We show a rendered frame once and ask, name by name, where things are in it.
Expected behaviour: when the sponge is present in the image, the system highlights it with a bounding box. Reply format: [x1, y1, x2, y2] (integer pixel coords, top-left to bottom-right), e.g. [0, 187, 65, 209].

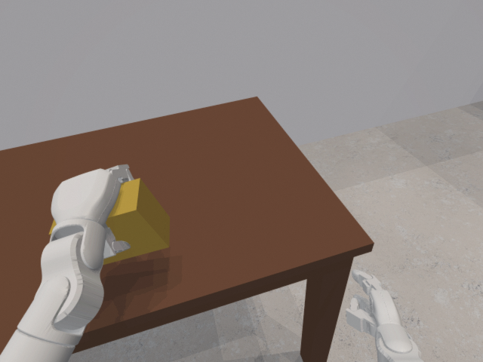
[49, 178, 170, 265]

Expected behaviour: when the robot left hand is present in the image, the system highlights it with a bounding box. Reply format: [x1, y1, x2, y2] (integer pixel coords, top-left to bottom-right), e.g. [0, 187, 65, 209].
[51, 164, 134, 259]

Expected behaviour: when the robot right hand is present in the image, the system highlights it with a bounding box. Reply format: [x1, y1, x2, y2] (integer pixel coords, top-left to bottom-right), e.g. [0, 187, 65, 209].
[346, 269, 402, 338]

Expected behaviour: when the robot right forearm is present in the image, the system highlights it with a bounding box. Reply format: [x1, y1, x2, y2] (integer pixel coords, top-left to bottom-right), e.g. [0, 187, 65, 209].
[375, 324, 424, 362]

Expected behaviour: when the robot left forearm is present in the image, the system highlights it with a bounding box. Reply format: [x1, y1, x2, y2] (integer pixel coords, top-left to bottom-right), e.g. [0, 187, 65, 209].
[0, 219, 106, 362]

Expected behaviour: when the table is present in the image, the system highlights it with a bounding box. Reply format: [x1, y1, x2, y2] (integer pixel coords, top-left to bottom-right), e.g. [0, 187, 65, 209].
[0, 97, 374, 362]

